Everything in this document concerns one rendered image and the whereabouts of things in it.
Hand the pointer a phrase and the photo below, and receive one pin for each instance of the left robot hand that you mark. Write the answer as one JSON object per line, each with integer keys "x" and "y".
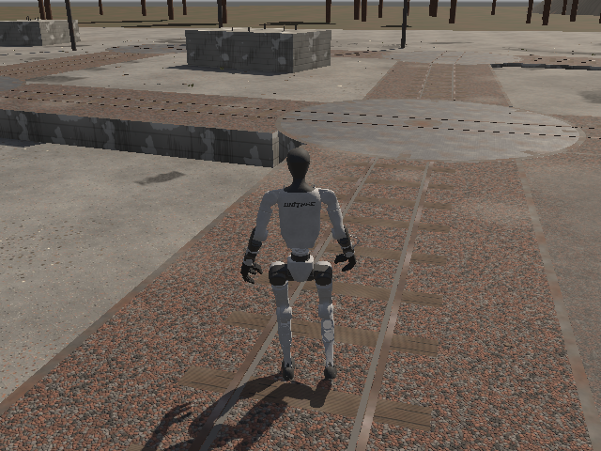
{"x": 251, "y": 269}

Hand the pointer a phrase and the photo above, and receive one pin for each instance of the right robot forearm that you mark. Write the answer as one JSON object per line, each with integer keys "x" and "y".
{"x": 346, "y": 245}

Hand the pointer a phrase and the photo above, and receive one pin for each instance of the left robot shin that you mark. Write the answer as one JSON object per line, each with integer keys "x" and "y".
{"x": 285, "y": 337}

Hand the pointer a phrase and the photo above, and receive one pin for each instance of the right robot hand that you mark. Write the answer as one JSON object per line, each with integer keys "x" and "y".
{"x": 341, "y": 258}

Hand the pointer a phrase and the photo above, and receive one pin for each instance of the right robot upper arm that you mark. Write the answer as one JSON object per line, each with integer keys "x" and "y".
{"x": 328, "y": 197}

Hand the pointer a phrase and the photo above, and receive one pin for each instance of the left robot forearm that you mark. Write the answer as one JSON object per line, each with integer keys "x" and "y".
{"x": 252, "y": 250}

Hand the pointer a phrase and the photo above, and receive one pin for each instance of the left robot upper arm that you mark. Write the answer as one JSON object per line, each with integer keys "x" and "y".
{"x": 269, "y": 199}

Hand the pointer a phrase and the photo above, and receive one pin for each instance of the robot left foot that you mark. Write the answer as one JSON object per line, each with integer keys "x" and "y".
{"x": 288, "y": 372}

